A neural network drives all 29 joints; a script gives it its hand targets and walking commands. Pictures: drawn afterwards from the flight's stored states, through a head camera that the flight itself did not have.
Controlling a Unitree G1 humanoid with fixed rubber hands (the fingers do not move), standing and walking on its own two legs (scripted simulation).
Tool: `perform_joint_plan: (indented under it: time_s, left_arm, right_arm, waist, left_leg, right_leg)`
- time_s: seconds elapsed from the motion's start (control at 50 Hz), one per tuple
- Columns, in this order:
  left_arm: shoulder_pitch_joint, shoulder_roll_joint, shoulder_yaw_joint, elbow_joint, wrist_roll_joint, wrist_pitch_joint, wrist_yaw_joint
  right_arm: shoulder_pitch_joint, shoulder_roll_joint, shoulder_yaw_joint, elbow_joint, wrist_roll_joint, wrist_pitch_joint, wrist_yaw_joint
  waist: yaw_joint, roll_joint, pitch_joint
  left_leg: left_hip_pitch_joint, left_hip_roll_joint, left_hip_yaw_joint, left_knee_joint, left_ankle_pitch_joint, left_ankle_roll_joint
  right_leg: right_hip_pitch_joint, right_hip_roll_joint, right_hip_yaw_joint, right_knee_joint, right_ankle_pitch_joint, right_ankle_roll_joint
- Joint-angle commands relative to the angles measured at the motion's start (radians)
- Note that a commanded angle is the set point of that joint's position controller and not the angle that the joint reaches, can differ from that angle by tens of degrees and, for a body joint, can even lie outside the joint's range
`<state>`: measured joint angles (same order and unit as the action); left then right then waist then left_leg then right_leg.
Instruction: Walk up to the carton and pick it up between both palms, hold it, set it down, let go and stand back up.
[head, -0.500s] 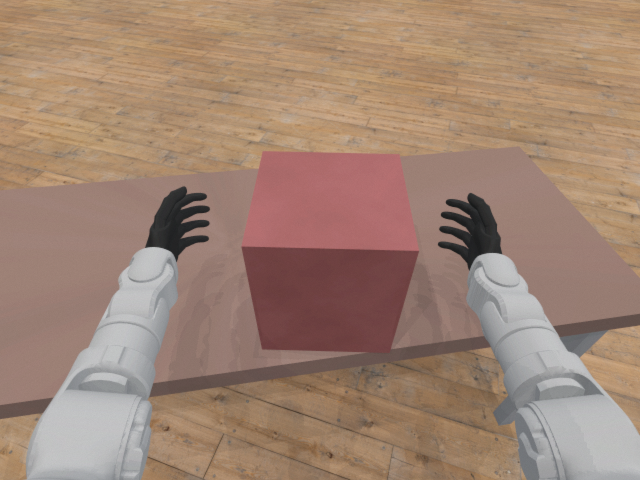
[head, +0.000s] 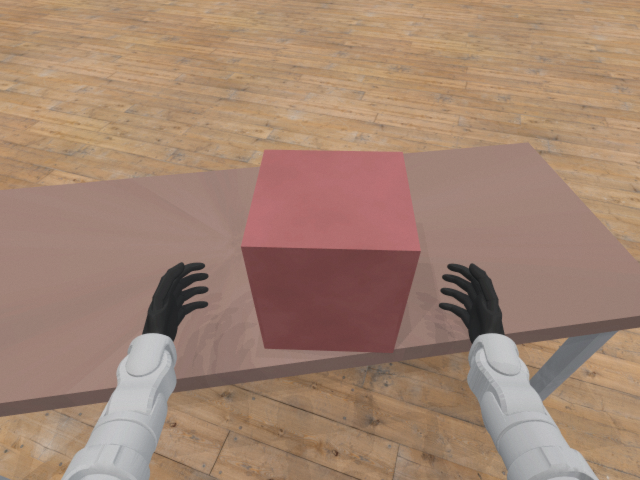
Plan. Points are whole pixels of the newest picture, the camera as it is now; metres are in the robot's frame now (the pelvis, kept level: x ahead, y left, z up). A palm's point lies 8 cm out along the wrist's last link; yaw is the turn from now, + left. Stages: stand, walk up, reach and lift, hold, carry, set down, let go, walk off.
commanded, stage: set down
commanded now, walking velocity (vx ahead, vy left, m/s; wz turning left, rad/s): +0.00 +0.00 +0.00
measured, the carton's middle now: (330, 254) +0.45 +0.01 +0.01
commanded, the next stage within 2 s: let go in 1.62 s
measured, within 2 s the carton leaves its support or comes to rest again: neither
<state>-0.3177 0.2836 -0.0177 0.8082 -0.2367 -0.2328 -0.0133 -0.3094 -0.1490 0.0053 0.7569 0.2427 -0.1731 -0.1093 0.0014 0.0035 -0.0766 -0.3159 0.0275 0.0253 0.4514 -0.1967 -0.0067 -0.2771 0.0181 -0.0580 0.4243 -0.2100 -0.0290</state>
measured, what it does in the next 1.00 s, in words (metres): stands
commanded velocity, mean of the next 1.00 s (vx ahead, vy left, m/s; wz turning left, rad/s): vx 0.00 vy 0.00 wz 0.00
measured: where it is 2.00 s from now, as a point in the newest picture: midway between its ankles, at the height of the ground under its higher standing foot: outside the picture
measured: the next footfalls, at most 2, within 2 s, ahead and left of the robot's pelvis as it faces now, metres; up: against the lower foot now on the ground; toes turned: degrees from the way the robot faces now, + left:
none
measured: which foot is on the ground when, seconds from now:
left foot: down 0.00-1.00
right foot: down 0.00-1.00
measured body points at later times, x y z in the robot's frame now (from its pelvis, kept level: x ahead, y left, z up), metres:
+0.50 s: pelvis +0.01 +0.01 +0.00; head +0.01 +0.01 +0.45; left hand +0.27 +0.24 -0.02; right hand +0.26 -0.19 -0.03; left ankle +0.02 +0.12 -0.74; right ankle +0.00 -0.10 -0.74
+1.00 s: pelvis +0.02 +0.00 +0.00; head +0.00 +0.01 +0.45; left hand +0.21 +0.23 -0.06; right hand +0.21 -0.21 -0.06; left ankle +0.02 +0.12 -0.74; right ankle +0.00 -0.10 -0.74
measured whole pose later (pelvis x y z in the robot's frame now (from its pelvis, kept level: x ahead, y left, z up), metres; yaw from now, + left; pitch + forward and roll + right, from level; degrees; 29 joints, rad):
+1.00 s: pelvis +0.02 +0.00 +0.00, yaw -2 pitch -5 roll +0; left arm 0.15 0.25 -0.02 0.56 -0.11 -0.05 0.00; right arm 0.15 -0.13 0.00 0.68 0.06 -0.23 -0.03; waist 0.04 -0.01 0.03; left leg -0.08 0.02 0.05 0.37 -0.21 -0.01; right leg -0.07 0.02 -0.01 0.38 -0.23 -0.03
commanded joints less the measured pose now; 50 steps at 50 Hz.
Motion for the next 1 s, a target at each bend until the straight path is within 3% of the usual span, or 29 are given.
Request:
perform_joint_plan:
  time_s: [0.0,0.02,0.04,0.08,0.12,0.14,0.16,0.18,0.22,0.24,0.26,0.3,0.34,0.38,0.46,0.48,0.54,0.56,0.6,0.7,0.82,0.9,0.96,0.98]
  left_arm:
    - [-0.148,0.112,0.027,-0.154,0.003,-0.081,-0.013]
    - [-0.133,0.118,0.05,-0.162,0.015,-0.085,-0.02]
    - [-0.169,0.131,0.045,-0.17,0.008,-0.094,-0.025]
    - [-0.08,0.136,0.052,-0.212,0.021,-0.121,-0.024]
    - [-0.116,0.152,0.048,-0.279,-0.008,-0.146,-0.017]
    - [-0.109,0.155,0.036,-0.3,-0.015,-0.159,-0.011]
    - [-0.076,0.139,0.023,-0.32,-0.017,-0.165,-0.007]
    - [-0.084,0.139,0.034,-0.312,-0.008,-0.167,-0.003]
    - [0.023,0.097,0.012,-0.27,0.0,-0.155,-0.013]
    - [0.052,0.092,0.023,-0.253,0.016,-0.142,-0.024]
    - [0.034,0.129,0.03,-0.297,0.007,-0.146,-0.024]
    - [-0.005,0.14,0.023,-0.333,0.007,-0.156,-0.012]
    - [0.017,0.121,0.006,-0.337,0.001,-0.162,0.005]
    - [0.105,0.09,0.0,-0.263,0.029,-0.125,0.002]
    - [0.14,0.089,0.012,-0.319,0.021,-0.09,0.002]
    - [0.195,0.089,0.004,-0.313,0.032,-0.075,0.002]
    - [0.166,0.075,0.021,-0.3,0.053,-0.028,-0.003]
    - [0.168,0.089,0.02,-0.365,0.058,-0.023,0.005]
    - [0.173,0.083,0.013,-0.383,0.076,-0.009,0.021]
    - [0.234,0.074,0.035,-0.37,0.095,0.055,0.01]
    - [0.286,0.089,0.046,-0.451,0.131,0.084,0.015]
    - [0.3,0.072,0.043,-0.414,0.124,0.127,0.018]
    - [0.341,0.068,0.035,-0.385,0.143,0.162,0.016]
    - [0.326,0.069,0.048,-0.428,0.138,0.164,0.014]
  right_arm:
    - [-0.159,-0.071,0.005,-0.159,-0.002,-0.088,0.003]
    - [-0.164,-0.081,-0.003,-0.171,-0.008,-0.099,0.002]
    - [-0.167,-0.08,0.001,-0.188,-0.009,-0.103,0.001]
    - [-0.093,-0.071,0.011,-0.21,-0.006,-0.137,0.005]
    - [-0.094,-0.075,-0.016,-0.244,-0.025,-0.159,0.004]
    - [-0.098,-0.069,-0.005,-0.275,-0.025,-0.169,0.01]
    - [-0.052,-0.056,-0.018,-0.259,-0.03,-0.17,0.014]
    - [-0.043,-0.057,-0.017,-0.245,-0.032,-0.171,0.016]
    - [0.045,-0.042,-0.002,-0.195,-0.024,-0.178,0.019]
    - [0.058,-0.048,-0.004,-0.171,-0.029,-0.182,0.021]
    - [0.046,-0.053,0.001,-0.227,-0.029,-0.197,0.024]
    - [0.009,-0.071,-0.026,-0.236,-0.05,-0.216,0.03]
    - [0.033,-0.062,-0.037,-0.216,-0.065,-0.223,0.041]
    - [0.097,-0.06,-0.02,-0.127,-0.071,-0.196,0.052]
    - [0.115,-0.068,-0.013,-0.216,-0.08,-0.206,0.054]
    - [0.162,-0.073,-0.012,-0.211,-0.096,-0.203,0.054]
    - [0.141,-0.073,-0.016,-0.175,-0.108,-0.181,0.058]
    - [0.174,-0.069,-0.019,-0.226,-0.112,-0.182,0.061]
    - [0.183,-0.088,-0.032,-0.217,-0.12,-0.173,0.067]
    - [0.258,-0.062,-0.014,-0.181,-0.133,-0.125,0.066]
    - [0.304,-0.075,-0.018,-0.239,-0.156,-0.133,0.074]
    - [0.301,-0.064,-0.04,-0.223,-0.185,-0.108,0.082]
    - [0.347,-0.071,-0.035,-0.172,-0.201,-0.085,0.083]
    - [0.342,-0.067,-0.032,-0.225,-0.193,-0.088,0.082]
  waist:
    - [0.004,-0.007,-0.283]
    - [0.013,-0.014,-0.271]
    - [0.001,-0.03,-0.236]
    - [0.02,-0.004,-0.257]
    - [-0.002,0.003,-0.276]
    - [0.01,0.029,-0.296]
    - [-0.009,0.04,-0.279]
    - [0.0,0.06,-0.27]
    - [-0.015,0.05,-0.194]
    - [0.005,0.053,-0.171]
    - [0.007,0.042,-0.227]
    - [0.014,0.052,-0.218]
    - [0.002,0.072,-0.205]
    - [0.007,0.057,-0.118]
    - [0.029,0.006,-0.14]
    - [0.014,-0.019,-0.117]
    - [0.034,0.002,-0.066]
    - [0.04,0.022,-0.096]
    - [0.018,0.047,-0.091]
    - [0.027,0.003,0.002]
    - [0.045,0.039,-0.023]
    - [0.029,0.011,-0.021]
    - [0.026,0.036,0.046]
    - [0.033,0.028,0.016]
  left_leg:
    - [0.195,-0.031,-0.027,-0.009,0.263,-0.027]
    - [0.186,-0.034,-0.02,-0.015,0.277,-0.028]
    - [0.175,-0.033,-0.023,-0.021,0.258,-0.024]
    - [0.177,-0.034,-0.017,-0.014,0.279,-0.024]
    - [0.168,-0.029,-0.022,-0.008,0.267,-0.024]
    - [0.165,-0.031,-0.015,-0.01,0.253,-0.027]
    - [0.164,-0.027,-0.02,-0.008,0.243,-0.03]
    - [0.148,-0.023,-0.019,-0.006,0.232,-0.031]
    - [0.199,-0.024,-0.021,-0.002,0.285,-0.038]
    - [0.211,-0.027,-0.027,-0.005,0.261,-0.044]
    - [0.22,-0.022,-0.023,-0.004,0.277,-0.037]
    - [0.214,-0.015,-0.026,0.001,0.27,-0.043]
    - [0.211,-0.013,-0.023,-0.01,0.216,-0.048]
    - [0.243,-0.004,-0.019,-0.026,0.194,-0.036]
    - [0.262,-0.012,-0.015,-0.022,0.279,-0.03]
    - [0.273,-0.013,-0.01,-0.029,0.297,-0.031]
    - [0.251,-0.014,-0.003,-0.065,0.209,-0.023]
    - [0.252,-0.018,0.001,-0.064,0.219,-0.028]
    - [0.275,-0.009,0.001,-0.053,0.256,-0.038]
    - [0.279,-0.013,0.011,-0.085,0.224,-0.016]
    - [0.3,-0.018,0.027,-0.082,0.275,-0.028]
    - [0.281,-0.015,0.037,-0.108,0.174,-0.017]
    - [0.299,-0.015,0.032,-0.11,0.189,-0.026]
    - [0.31,-0.019,0.035,-0.114,0.189,-0.02]
  right_leg:
    - [0.122,-0.01,0.066,-0.058,0.162,0.023]
    - [0.138,-0.009,0.07,-0.064,0.176,0.026]
    - [0.12,-0.016,0.074,-0.074,0.171,0.031]
    - [0.166,-0.019,0.083,-0.053,0.195,0.03]
    - [0.152,-0.017,0.081,-0.047,0.193,0.032]
    - [0.147,-0.022,0.089,-0.042,0.175,0.026]
    - [0.149,-0.028,0.093,-0.036,0.171,0.021]
    - [0.142,-0.024,0.095,-0.035,0.162,0.016]
    - [0.125,-0.027,0.087,-0.049,0.203,0.015]
    - [0.108,-0.025,0.084,-0.061,0.172,0.011]
    - [0.121,-0.018,0.074,-0.057,0.178,0.012]
    - [0.108,-0.019,0.074,-0.046,0.149,0.006]
    - [0.078,-0.012,0.071,-0.051,0.08,-0.005]
    - [0.063,-0.012,0.074,-0.072,0.04,-0.013]
    - [0.118,-0.001,0.066,-0.068,0.128,-0.006]
    - [0.138,0.001,0.06,-0.074,0.168,0.001]
    - [0.137,-0.01,0.073,-0.093,0.087,-0.007]
    - [0.155,-0.014,0.074,-0.094,0.103,-0.005]
    - [0.148,-0.008,0.071,-0.09,0.129,-0.013]
    - [0.158,-0.019,0.089,-0.12,0.112,0.0]
    - [0.171,-0.015,0.074,-0.116,0.157,-0.005]
    - [0.161,-0.018,0.077,-0.127,0.089,0.0]
    - [0.141,-0.02,0.069,-0.137,0.084,-0.008]
    - [0.151,-0.021,0.068,-0.142,0.081,0.001]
